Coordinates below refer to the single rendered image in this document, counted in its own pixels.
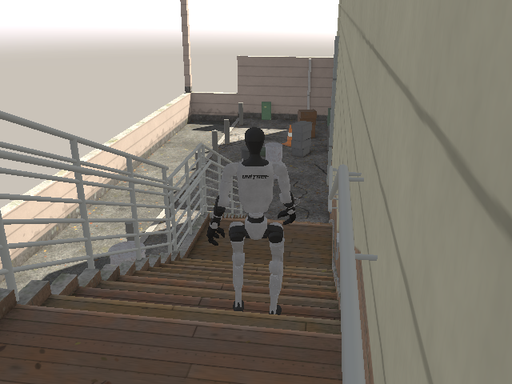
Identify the stairs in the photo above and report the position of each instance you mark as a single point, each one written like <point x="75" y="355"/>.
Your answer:
<point x="203" y="290"/>
<point x="271" y="220"/>

